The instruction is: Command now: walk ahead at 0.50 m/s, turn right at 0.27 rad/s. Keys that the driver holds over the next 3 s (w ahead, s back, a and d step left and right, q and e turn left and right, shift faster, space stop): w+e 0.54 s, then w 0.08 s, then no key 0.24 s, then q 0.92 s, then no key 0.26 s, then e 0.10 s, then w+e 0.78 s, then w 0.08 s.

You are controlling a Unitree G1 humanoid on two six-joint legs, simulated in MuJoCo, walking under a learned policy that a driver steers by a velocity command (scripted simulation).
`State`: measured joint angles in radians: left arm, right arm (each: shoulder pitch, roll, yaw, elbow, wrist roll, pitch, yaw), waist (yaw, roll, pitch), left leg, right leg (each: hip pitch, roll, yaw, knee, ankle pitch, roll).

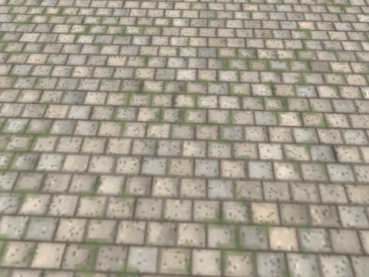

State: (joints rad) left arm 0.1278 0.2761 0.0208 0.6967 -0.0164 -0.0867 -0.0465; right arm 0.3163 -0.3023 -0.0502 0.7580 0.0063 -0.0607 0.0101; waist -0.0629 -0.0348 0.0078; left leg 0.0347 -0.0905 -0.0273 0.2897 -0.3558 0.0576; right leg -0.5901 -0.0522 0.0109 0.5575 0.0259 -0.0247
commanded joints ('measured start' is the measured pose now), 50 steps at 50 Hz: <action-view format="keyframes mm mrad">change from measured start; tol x64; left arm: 1 -50 122 38 -96 0 -15 -11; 50 120 110 53 -83 49 71 70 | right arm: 1 11 -179 -52 -26 1 8 -13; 50 41 -56 14 52 3 6 -9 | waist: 1 25 107 3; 50 96 -175 -284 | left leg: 1 59 320 -65 74 775 109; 6 -813 64 -110 1067 -135 -50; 30 214 460 -668 11 -161 182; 40 -216 279 -48 -21 892 146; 50 -488 100 -37 549 -321 -99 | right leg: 1 28 41 -27 -17 -137 -57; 5 989 -282 799 -217 -272 -370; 24 462 -83 408 -191 -80 -153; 30 -188 70 186 731 -517 16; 50 733 -334 358 -95 601 -270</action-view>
